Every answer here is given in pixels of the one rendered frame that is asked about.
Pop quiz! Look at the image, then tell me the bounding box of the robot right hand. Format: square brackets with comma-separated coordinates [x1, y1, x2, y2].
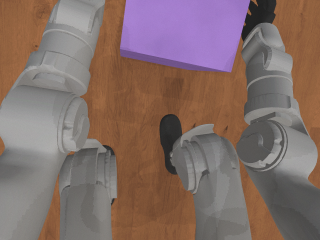
[241, 0, 277, 42]

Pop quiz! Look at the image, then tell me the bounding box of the left robot upper arm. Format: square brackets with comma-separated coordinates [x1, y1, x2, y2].
[0, 85, 90, 240]

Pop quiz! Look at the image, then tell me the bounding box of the left robot forearm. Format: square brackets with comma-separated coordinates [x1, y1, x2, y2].
[0, 0, 106, 137]

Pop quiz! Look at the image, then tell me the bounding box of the right robot foot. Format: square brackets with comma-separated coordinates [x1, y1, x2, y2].
[159, 114, 182, 175]

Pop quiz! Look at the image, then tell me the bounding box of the left robot thigh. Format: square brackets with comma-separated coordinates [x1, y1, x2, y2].
[59, 147, 117, 240]

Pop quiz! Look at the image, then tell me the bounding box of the right robot upper arm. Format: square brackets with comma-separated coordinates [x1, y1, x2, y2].
[236, 119, 320, 240]

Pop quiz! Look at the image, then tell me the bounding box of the right robot forearm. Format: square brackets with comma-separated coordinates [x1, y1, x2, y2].
[241, 22, 310, 137]

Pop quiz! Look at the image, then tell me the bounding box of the carton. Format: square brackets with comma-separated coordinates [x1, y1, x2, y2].
[120, 0, 250, 73]

